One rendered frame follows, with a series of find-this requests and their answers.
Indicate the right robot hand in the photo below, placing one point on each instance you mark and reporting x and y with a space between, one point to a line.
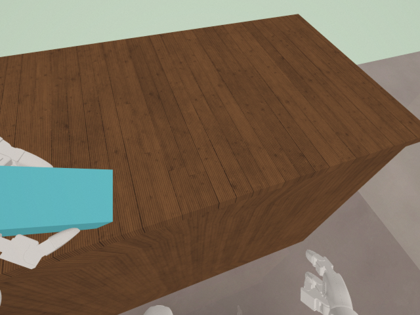
327 294

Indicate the left robot hand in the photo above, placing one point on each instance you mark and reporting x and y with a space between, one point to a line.
22 250

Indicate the table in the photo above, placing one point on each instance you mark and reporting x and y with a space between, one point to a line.
227 143

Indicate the sponge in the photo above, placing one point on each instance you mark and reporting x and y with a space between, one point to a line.
36 200

